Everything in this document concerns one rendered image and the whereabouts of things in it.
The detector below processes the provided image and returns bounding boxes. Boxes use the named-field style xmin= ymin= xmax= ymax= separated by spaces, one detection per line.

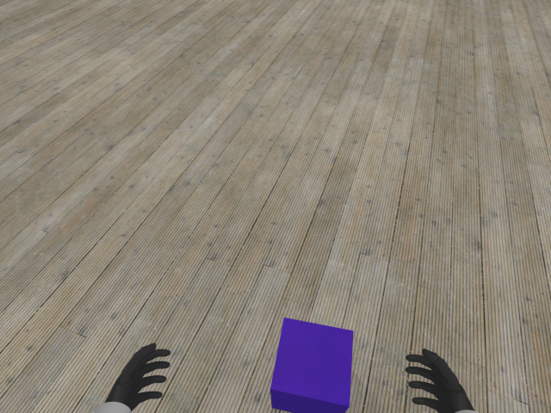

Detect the carton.
xmin=270 ymin=317 xmax=353 ymax=413

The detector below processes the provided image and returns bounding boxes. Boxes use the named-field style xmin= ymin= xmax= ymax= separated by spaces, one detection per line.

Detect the left robot hand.
xmin=105 ymin=343 xmax=170 ymax=413

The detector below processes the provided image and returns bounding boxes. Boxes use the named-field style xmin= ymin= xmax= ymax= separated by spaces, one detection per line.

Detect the right robot hand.
xmin=406 ymin=348 xmax=475 ymax=413

